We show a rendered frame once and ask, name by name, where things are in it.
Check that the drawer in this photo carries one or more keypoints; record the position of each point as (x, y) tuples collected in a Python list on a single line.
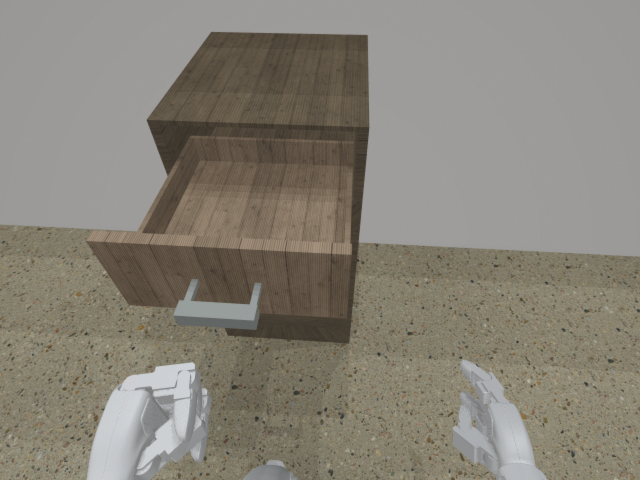
[(236, 211)]

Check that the left robot hand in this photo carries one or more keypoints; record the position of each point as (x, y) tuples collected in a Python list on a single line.
[(121, 448)]

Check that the right robot hand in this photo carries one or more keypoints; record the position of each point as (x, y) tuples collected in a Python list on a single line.
[(500, 436)]

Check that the handle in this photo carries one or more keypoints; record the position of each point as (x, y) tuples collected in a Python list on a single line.
[(213, 314)]

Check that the cabinet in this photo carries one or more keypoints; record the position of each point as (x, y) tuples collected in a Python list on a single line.
[(281, 86)]

